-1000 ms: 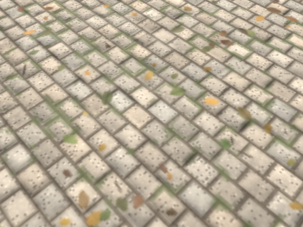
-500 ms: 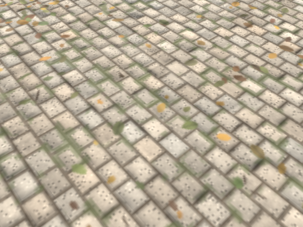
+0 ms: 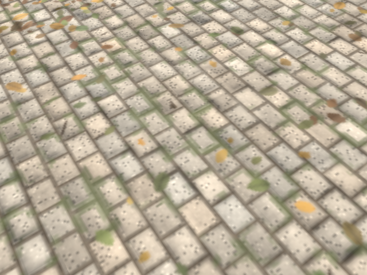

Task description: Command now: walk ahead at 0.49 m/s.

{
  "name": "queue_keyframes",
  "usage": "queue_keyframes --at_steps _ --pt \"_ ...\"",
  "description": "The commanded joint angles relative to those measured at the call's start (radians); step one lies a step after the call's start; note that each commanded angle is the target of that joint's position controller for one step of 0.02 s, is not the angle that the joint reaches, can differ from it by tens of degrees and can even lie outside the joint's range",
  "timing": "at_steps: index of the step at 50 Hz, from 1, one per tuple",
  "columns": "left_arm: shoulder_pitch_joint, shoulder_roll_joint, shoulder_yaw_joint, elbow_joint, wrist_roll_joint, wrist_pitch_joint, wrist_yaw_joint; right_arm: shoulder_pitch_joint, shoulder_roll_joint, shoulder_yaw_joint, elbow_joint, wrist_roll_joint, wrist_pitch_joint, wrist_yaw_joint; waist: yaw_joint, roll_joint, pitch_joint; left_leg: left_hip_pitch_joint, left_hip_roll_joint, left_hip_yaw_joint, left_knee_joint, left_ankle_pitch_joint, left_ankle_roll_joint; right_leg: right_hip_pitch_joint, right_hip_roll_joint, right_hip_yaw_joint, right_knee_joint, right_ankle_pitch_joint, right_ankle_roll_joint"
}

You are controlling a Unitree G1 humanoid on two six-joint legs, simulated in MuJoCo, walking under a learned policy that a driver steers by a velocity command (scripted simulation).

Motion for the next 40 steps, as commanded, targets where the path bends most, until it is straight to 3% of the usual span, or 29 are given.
queue_keyframes --at_steps 1,4,5,6,7,8,9,10,11,12,14,16,18,20,22,25,28,30,31,32,33,34,35,36,38,40 --pt "0.051 0.184 0.042 -0.023 -0.007 0.007 0.010 -0.164 -0.041 0.000 -0.113 0.006 -0.026 0.020 0.013 -0.101 0.080 -0.003 -0.039 0.027 -0.093 0.025 0.020 -0.012 -0.282 0.101 -0.033 0.399 -0.124" --pt "0.039 0.205 0.052 -0.022 -0.008 0.023 0.018 -0.130 -0.080 -0.014 -0.115 0.004 -0.030 0.033 -0.041 -0.129 0.037 0.069 -0.073 0.034 -0.123 -0.084 0.066 0.087 -0.316 0.101 0.072 0.645 -0.102" --pt "0.029 0.219 0.057 -0.025 -0.005 0.028 0.021 -0.068 -0.108 -0.027 -0.099 0.003 -0.028 0.030 -0.080 -0.151 -0.016 0.162 -0.103 0.054 -0.112 -0.131 0.086 0.106 -0.312 0.096 0.155 0.823 -0.092" --pt "0.008 0.217 0.055 -0.031 -0.001 0.038 0.023 0.071 -0.146 -0.048 -0.060 0.002 -0.025 0.023 -0.158 -0.147 -0.105 0.347 -0.132 0.082 -0.136 -0.118 0.118 0.082 -0.278 0.066 0.323 0.941 -0.071" --pt "0.004 0.197 0.043 -0.047 0.008 0.039 0.025 0.237 -0.189 -0.064 -0.019 -0.004 -0.020 0.010 -0.231 -0.125 -0.228 0.651 -0.052 0.006 -0.092 -0.086 0.164 -0.090 -0.243 0.051 0.554 0.805 -0.045" --pt "0.136 0.069 0.005 -0.073 0.015 0.019 0.013 0.346 -0.292 -0.090 0.003 -0.025 -0.015 0.004 -0.184 0.097 -0.401 1.086 0.227 -0.455 -0.091 -0.238 0.332 -0.519 -0.080 0.021 0.972 0.318 0.023" --pt "0.119 0.084 0.004 -0.050 0.004 -0.007 0.004 0.357 -0.210 -0.068 0.013 -0.009 -0.012 0.005 -0.197 0.167 -0.473 1.136 0.302 -0.739 -0.257 -0.331 0.372 -0.675 0.001 0.156 1.134 -0.301 0.027" --pt "0.010 0.180 0.031 -0.090 -0.028 -0.024 -0.005 0.284 -0.163 -0.049 0.009 -0.001 -0.011 0.002 -0.198 0.113 -0.291 1.004 0.261 -0.601 -0.292 -0.385 0.314 -0.772 -0.066 0.177 1.191 -0.273 0.012" --pt "-0.066 0.181 0.030 -0.115 -0.037 -0.034 -0.006 0.207 -0.140 -0.041 -0.002 -0.002 -0.010 0.000 -0.169 0.043 -0.170 0.836 0.223 -0.461 -0.322 -0.333 0.282 -0.774 -0.120 0.142 1.148 -0.183 0.004" --pt "-0.100 0.167 0.030 -0.123 -0.024 -0.034 -0.003 0.152 -0.115 -0.033 -0.002 -0.008 -0.012 0.003 -0.135 -0.016 -0.083 0.687 0.181 -0.365 -0.362 -0.252 0.265 -0.749 -0.159 0.121 1.073 -0.116 0.011" --pt "-0.055 0.140 0.033 -0.108 -0.008 -0.011 0.000 0.099 -0.086 -0.025 -0.003 -0.021 -0.023 0.007 -0.072 0.024 -0.047 0.529 0.128 -0.264 -0.430 -0.178 0.252 -0.636 -0.203 0.126 0.996 -0.042 0.027" --pt "-0.037 0.104 0.026 -0.106 -0.002 0.011 0.005 0.097 -0.101 -0.030 0.014 -0.013 -0.036 0.009 -0.048 0.026 -0.029 0.457 0.119 -0.200 -0.475 -0.125 0.268 -0.617 -0.217 0.112 0.939 -0.018 0.052" --pt "-0.103 0.100 0.023 -0.134 0.007 0.018 0.010 0.114 -0.127 -0.037 0.034 -0.013 -0.041 0.001 -0.055 0.014 0.005 0.437 0.112 -0.149 -0.503 -0.092 0.274 -0.669 -0.227 0.105 0.840 0.067 0.079" --pt "-0.176 0.094 0.020 -0.157 0.011 0.013 0.007 0.137 -0.139 -0.039 0.049 -0.011 -0.036 -0.009 -0.076 0.003 0.020 0.449 0.087 -0.096 -0.511 -0.079 0.255 -0.686 -0.223 0.095 0.698 0.199 0.090" --pt "-0.249 0.074 0.012 -0.175 0.015 0.001 -0.001 0.150 -0.146 -0.038 0.063 -0.012 -0.028 -0.017 -0.100 -0.007 0.038 0.431 0.045 -0.017 -0.483 0.070 0.221 -0.620 -0.183 0.058 0.525 0.320 0.090" --pt "-0.313 0.072 0.012 -0.195 0.012 -0.011 -0.016 0.223 -0.164 -0.039 0.104 -0.007 -0.011 -0.023 -0.132 0.006 0.002 0.510 0.059 -0.004 -0.417 0.164 0.195 -0.548 -0.129 0.043 0.405 0.426 0.082" --pt "-0.295 0.114 0.027 -0.199 0.017 -0.013 -0.027 0.208 -0.169 -0.041 0.121 0.000 0.009 -0.031 -0.101 0.036 -0.032 0.617 0.101 -0.042 -0.309 0.175 0.156 -0.518 -0.113 0.076 0.336 0.352 0.039" --pt "-0.162 0.152 0.047 -0.153 0.031 -0.015 -0.024 0.176 -0.157 -0.038 0.124 0.000 0.020 -0.037 -0.026 0.020 -0.093 0.621 0.059 -0.030 -0.139 0.239 0.112 -0.344 -0.083 0.052 0.272 0.394 0.003" --pt "-0.089 0.217 0.063 -0.140 0.041 -0.018 -0.017 0.218 -0.123 -0.025 0.119 -0.018 0.020 -0.038 -0.016 -0.070 -0.185 0.554 -0.014 0.013 0.042 0.095 0.062 -0.162 -0.173 0.114 0.303 0.787 -0.030" --pt "-0.066 0.251 0.061 -0.143 0.056 -0.005 -0.009 0.383 -0.033 0.005 0.137 -0.037 0.013 -0.030 -0.077 -0.283 -0.332 0.280 -0.117 0.025 0.357 -0.482 -0.004 0.176 -0.410 0.368 0.374 1.079 -0.195" --pt "-0.043 0.169 0.041 -0.135 0.036 0.009 -0.014 0.429 -0.044 0.008 0.171 -0.011 0.019 -0.026 -0.057 -0.306 -0.444 0.212 -0.144 -0.071 0.514 -0.796 -0.031 0.206 -0.470 0.514 0.317 0.951 -0.276" --pt "-0.080 0.146 0.034 -0.139 0.018 0.018 -0.023 0.358 -0.129 -0.014 0.162 0.010 0.031 -0.027 -0.042 -0.206 -0.364 0.180 -0.107 -0.107 0.570 -0.779 -0.033 0.091 -0.422 0.473 0.257 0.713 -0.244" --pt "-0.156 0.130 0.028 -0.146 0.016 0.024 -0.022 0.271 -0.132 -0.019 0.143 0.016 0.049 -0.037 -0.055 -0.142 -0.248 0.137 -0.076 -0.075 0.559 -0.731 -0.036 -0.022 -0.377 0.407 0.213 0.527 -0.199" --pt "-0.219 0.113 0.021 -0.151 0.023 0.025 -0.021 0.233 -0.121 -0.020 0.137 0.006 0.069 -0.049 -0.072 -0.128 -0.174 0.146 -0.045 -0.070 0.511 -0.674 -0.043 -0.146 -0.358 0.370 0.172 0.401 -0.178" --pt "-0.298 0.107 0.021 -0.149 0.040 0.031 -0.015 0.232 -0.102 -0.021 0.139 -0.006 0.100 -0.066 -0.114 -0.188 -0.116 0.273 -0.019 -0.055 0.367 -0.585 -0.053 -0.333 -0.292 0.291 0.098 0.226 -0.145" --pt "-0.314 0.104 0.023 -0.139 0.047 0.033 -0.007 0.252 -0.071 -0.014 0.159 -0.012 0.104 -0.076 -0.123 -0.197 -0.127 0.365 -0.031 -0.029 0.239 -0.549 -0.054 -0.381 -0.267 0.235 0.084 0.218 -0.146"
Velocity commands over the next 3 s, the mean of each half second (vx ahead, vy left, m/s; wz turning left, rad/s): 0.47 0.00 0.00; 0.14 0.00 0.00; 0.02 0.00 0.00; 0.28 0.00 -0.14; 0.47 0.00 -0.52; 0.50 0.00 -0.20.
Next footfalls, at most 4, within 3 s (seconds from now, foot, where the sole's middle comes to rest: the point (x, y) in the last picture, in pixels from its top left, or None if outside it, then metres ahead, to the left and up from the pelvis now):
0.14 left None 0.28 0.13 -0.78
0.60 right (243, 254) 0.55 -0.11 -0.78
0.92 left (174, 267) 0.49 0.14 -0.78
2.18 right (245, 187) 0.84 -0.13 -0.78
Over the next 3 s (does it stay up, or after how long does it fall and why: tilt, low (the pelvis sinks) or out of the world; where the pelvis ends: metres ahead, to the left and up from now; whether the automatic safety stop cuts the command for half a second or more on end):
stays up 1.11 -0.15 0.00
